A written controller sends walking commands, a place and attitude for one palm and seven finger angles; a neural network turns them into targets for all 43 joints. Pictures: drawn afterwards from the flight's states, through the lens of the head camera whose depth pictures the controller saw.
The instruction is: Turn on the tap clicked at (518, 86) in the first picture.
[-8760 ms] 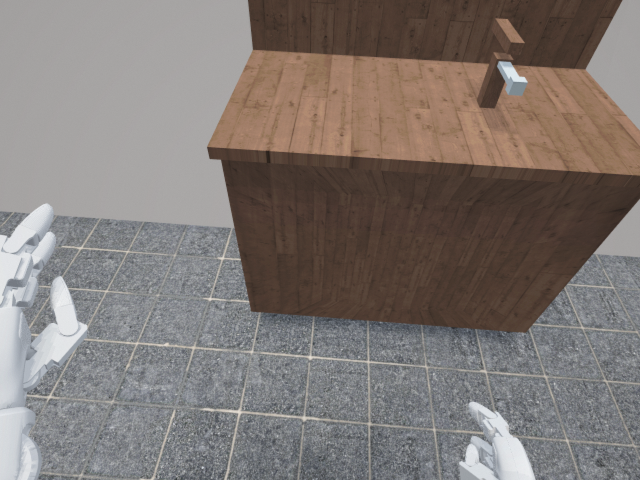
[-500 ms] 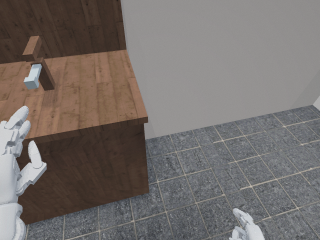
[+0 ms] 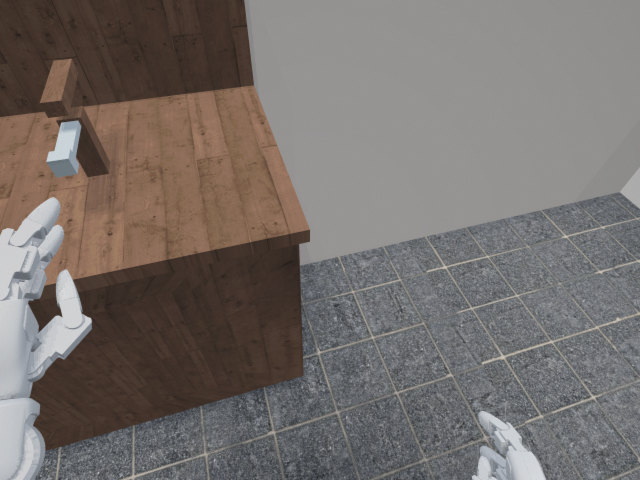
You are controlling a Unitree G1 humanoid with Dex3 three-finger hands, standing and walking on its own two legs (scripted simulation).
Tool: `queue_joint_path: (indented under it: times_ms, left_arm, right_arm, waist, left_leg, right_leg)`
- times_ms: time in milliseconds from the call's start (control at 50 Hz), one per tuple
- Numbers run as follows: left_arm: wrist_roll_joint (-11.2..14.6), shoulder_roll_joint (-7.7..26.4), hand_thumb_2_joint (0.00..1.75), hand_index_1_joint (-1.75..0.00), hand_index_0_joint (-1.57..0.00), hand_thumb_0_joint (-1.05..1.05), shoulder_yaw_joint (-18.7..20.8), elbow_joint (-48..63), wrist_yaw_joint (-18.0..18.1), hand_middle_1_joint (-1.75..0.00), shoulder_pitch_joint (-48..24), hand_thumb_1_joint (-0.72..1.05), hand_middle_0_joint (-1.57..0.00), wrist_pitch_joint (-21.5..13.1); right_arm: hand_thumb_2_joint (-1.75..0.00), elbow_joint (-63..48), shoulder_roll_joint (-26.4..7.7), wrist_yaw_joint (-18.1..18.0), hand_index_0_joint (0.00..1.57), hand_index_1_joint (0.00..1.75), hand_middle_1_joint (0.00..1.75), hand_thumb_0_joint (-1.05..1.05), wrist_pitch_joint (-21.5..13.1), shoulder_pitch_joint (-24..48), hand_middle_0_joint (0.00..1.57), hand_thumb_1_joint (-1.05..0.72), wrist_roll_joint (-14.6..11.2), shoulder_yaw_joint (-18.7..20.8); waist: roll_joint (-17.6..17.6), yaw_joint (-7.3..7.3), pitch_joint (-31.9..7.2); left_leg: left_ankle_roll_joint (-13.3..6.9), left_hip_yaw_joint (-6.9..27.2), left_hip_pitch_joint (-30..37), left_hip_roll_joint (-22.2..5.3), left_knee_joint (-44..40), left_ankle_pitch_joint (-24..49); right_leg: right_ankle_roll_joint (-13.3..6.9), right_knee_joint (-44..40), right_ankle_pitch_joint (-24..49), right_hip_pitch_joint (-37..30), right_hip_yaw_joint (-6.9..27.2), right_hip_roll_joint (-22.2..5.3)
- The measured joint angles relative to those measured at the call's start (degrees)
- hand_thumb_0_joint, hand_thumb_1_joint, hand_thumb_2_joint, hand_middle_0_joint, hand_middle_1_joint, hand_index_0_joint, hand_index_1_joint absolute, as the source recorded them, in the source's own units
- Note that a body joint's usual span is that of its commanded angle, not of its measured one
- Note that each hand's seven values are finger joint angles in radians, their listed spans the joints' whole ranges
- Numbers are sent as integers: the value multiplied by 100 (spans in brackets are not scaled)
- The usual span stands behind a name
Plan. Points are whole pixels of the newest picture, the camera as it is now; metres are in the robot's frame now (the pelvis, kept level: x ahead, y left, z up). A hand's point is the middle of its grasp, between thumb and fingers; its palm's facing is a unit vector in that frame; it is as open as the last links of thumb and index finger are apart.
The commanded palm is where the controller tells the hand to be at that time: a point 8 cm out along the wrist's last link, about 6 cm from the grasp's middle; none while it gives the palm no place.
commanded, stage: look again from close up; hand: left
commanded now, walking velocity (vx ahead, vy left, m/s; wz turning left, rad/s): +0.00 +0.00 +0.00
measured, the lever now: (63, 163) +0.48 +0.41 +0.12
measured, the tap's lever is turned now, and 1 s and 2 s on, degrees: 0 0 0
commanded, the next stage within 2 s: shuffle to correct the standing spot in 0.04 s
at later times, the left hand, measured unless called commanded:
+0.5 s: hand (85, 264) +0.28 +0.27 +0.16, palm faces +0.40 -0.84 -0.36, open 7.4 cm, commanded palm +0.22 +0.30 +0.18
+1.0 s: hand (85, 233) +0.31 +0.27 +0.18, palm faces +0.37 -0.83 -0.42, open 7.4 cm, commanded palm +0.24 +0.32 +0.18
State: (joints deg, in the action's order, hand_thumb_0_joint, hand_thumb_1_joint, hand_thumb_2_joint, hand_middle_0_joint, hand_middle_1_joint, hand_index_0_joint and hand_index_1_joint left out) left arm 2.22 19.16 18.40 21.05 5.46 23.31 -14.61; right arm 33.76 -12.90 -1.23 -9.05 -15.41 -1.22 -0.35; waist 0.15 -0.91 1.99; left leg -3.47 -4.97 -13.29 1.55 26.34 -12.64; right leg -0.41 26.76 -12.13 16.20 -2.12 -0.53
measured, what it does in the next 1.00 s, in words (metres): walks ahead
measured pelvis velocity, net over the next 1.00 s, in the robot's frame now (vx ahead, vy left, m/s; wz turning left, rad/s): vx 0.09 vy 0.04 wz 0.03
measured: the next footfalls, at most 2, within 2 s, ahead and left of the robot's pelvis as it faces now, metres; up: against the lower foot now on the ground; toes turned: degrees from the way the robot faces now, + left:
right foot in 1.04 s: +0.18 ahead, +0.02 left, +0.00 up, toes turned +3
left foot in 1.38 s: +0.14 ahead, +0.20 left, +0.00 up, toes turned +6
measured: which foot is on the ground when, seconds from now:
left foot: down 0.00-1.00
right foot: down 0.00-0.78, up 0.80-1.00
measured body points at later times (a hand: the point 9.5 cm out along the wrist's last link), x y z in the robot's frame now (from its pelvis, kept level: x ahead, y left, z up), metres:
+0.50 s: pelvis +0.07 +0.02 -0.01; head +0.08 +0.04 +0.44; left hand +0.25 +0.31 +0.17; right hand +0.26 -0.20 -0.07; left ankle +0.02 +0.08 -0.74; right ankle +0.05 -0.12 -0.74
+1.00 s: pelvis +0.09 +0.04 -0.01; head +0.10 +0.04 +0.44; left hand +0.28 +0.31 +0.20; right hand +0.24 -0.18 -0.10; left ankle +0.02 +0.08 -0.74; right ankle +0.17 -0.02 -0.72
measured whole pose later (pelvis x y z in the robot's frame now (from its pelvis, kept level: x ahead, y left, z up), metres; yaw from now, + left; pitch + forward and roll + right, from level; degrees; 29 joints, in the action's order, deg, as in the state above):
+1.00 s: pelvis +0.09 +0.04 -0.01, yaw +2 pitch -3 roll -1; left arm 2.5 22.1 21.6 29.9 6.2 26.2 -12.8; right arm 32.1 -10.1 -0.2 -4.1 -16.0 0.1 -0.8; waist 0.5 2.4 3.0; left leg -6.4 -4.2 -5.2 5.2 31.3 -23.6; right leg -2.5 43.0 -13.8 24.2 -10.4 0.6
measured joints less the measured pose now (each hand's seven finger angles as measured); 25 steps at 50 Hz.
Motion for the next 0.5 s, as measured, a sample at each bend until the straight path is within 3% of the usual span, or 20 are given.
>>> queue_joint_path:
  times_ms: [60, 160, 240, 340, 500]
  left_arm:
    - [-81, 91, 90, -30, -21, 1, -171, 189, -92, -30, 285, 89, -21, -15]
    - [-49, 314, 90, -30, -22, 1, 264, 122, -18, -30, -96, 89, -22, -20]
    - [4, 161, 90, -30, -21, 1, 427, 294, 105, -30, -426, 89, -21, -46]
    - [-23, -98, 90, -30, -21, 1, 100, 465, 78, -30, -256, 90, -20, -1]
    - [24, 204, 90, -30, -21, 1, 241, 441, 20, -30, -4, 89, -21, 229]
  right_arm:
    - [-90, -14, 145, -25, 20, 30, 30, 2, -18, -16, 21, -91, 21, -51]
    - [-90, 3, 316, -30, 20, 30, 30, 2, -61, 43, 21, -91, 85, -166]
    - [-90, 11, 300, 62, 20, 30, 30, 2, -124, 235, 21, -91, 130, -194]
    - [-90, -98, 221, 108, 20, 30, 30, 2, -2, 452, 21, -91, 151, -147]
    - [-90, -298, 207, 14, 20, 30, 30, 2, 308, 466, 21, -91, 118, -96]
  waist:
    - [-206, 15, 25]
    - [-342, -125, 47]
    - [-294, -185, 35]
    - [-168, -117, -132]
    - [-158, 46, -111]
  left_leg:
    - [-45, 24, 99, 130, 5, -68]
    - [-23, 161, 157, 113, 62, -205]
    - [-18, 213, 159, 63, 160, -332]
    - [-70, 148, 175, 66, 335, -570]
    - [-88, 111, 199, 93, 695, -935]
  right_leg:
    - [37, 87, 191, -60, 55, -93]
    - [56, 47, -23, -212, -74, -80]
    - [54, -70, -44, -323, -126, -29]
    - [96, 97, -242, -317, -57, -32]
    - [66, 632, -669, -247, -14, -69]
